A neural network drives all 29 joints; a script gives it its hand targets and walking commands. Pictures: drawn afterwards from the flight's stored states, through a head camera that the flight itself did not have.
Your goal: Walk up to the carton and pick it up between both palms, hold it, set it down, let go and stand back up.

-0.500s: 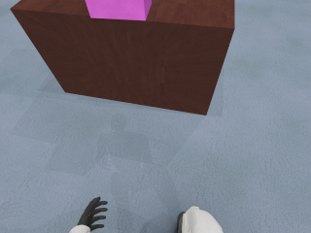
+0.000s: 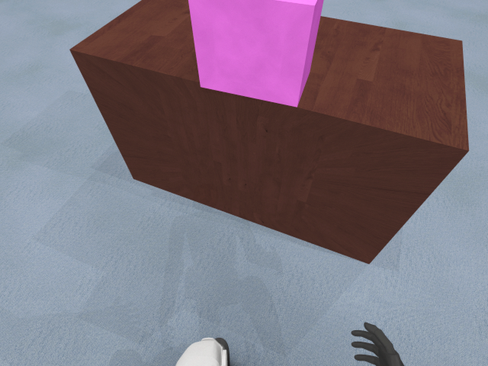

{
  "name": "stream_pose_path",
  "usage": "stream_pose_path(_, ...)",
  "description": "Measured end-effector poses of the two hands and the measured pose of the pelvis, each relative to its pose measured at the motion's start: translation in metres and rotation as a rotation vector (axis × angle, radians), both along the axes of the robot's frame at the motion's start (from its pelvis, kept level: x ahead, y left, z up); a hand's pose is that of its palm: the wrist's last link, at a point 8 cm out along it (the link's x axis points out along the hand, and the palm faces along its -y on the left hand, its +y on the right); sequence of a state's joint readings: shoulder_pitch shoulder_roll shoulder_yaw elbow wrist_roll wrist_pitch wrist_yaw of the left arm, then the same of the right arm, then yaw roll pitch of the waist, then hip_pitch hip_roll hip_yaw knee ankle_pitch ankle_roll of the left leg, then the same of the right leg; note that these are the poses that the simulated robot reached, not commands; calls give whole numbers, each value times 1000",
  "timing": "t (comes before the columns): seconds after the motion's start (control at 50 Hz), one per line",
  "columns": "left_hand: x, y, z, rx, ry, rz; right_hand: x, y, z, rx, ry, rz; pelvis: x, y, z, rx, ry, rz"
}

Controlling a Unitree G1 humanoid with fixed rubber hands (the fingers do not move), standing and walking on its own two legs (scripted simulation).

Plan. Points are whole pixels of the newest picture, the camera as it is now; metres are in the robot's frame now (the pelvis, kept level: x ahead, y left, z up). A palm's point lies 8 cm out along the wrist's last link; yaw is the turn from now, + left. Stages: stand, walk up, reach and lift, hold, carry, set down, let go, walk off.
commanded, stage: walk up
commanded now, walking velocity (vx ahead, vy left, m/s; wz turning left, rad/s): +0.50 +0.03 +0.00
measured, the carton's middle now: (257, 36) +0.85 +0.07 +0.08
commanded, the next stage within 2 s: none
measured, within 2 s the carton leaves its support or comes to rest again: neither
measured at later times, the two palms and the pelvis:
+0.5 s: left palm (183, 231) +0.37 +0.19 -0.11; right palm out of the picture +0.11 -0.20 -0.12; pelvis +0.23 -0.01 +0.02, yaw -1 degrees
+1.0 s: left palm (181, 272) +0.28 +0.18 -0.12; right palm (389, 235) +0.41 -0.25 -0.12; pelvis +0.34 -0.03 +0.02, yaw +0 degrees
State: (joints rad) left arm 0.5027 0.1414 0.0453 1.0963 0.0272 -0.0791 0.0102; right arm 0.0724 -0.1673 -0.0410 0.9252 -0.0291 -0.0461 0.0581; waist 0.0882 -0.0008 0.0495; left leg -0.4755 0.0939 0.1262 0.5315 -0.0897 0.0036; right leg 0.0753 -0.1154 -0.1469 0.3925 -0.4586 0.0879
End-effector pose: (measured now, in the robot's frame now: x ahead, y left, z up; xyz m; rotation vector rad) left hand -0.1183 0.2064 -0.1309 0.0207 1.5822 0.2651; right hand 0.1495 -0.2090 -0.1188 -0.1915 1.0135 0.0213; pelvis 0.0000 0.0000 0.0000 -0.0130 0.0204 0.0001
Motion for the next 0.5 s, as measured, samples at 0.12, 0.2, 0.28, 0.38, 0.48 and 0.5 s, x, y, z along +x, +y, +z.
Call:
stream_pose_path(0.12, 133, 50, -4, -4, -115, -100, -8, 4, 8, -75, 109, -134, 59, 25, 11, -28, -9, -13)
stream_pose_path(0.2, 241, 70, 6, 19, -270, -177, -52, -4, 23, -113, 264, -243, 99, 29, 26, -35, -23, -12)
stream_pose_path(0.28, 329, 68, 15, 22, -377, -223, -82, 3, 29, -106, 392, -313, 136, 26, 30, -31, -37, -7)
stream_pose_path(0.38, 407, 38, 21, -14, -445, -261, -84, 15, 27, -57, 499, -351, 178, 13, 30, -18, -33, -9)
stream_pose_path(0.48, 472, -4, 20, -25, -484, -310, -47, 14, 6, 15, 542, -359, 223, -9, 19, 24, -26, -24)
stream_pose_path(0.5, 484, -12, 19, -17, -492, -319, -37, 11, 0, 30, 548, -359, 233, -14, 15, 34, -25, -23)
